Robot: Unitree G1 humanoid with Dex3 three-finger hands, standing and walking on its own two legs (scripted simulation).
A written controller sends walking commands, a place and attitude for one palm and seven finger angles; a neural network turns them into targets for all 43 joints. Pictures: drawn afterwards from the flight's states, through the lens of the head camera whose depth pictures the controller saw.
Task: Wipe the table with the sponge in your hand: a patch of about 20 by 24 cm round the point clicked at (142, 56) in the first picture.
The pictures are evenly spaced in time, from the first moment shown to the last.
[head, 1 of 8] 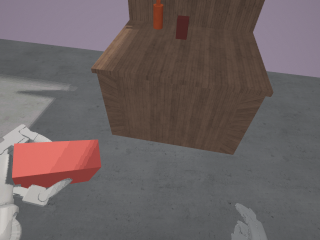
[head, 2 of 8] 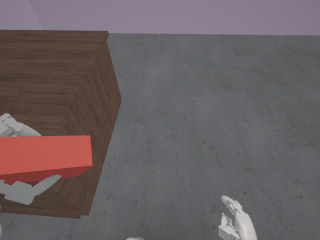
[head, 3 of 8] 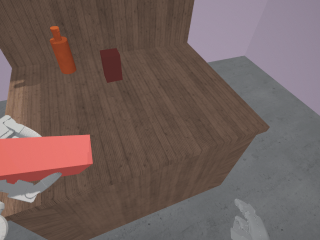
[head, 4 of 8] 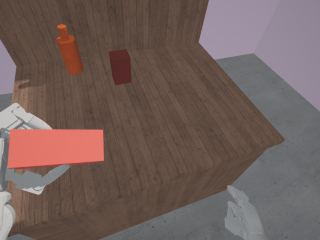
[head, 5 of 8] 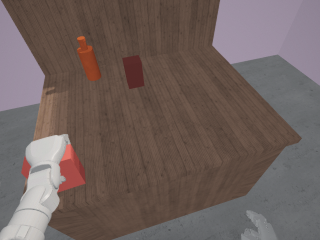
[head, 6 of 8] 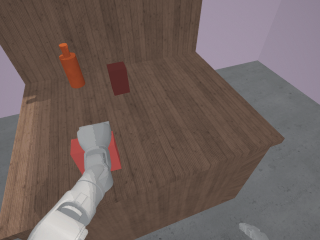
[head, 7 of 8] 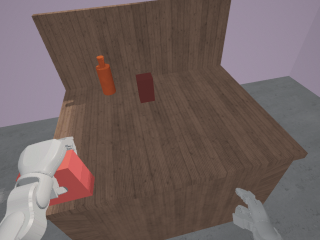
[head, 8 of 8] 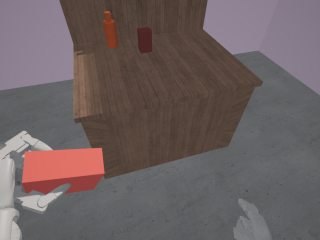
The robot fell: no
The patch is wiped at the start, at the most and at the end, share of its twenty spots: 0.00 0.95 0.95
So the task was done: yes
